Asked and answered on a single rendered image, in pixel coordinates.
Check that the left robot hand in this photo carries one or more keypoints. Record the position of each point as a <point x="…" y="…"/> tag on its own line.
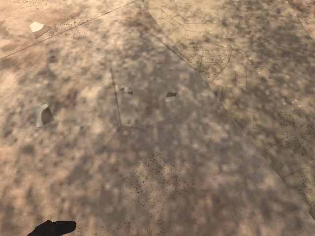
<point x="55" y="228"/>

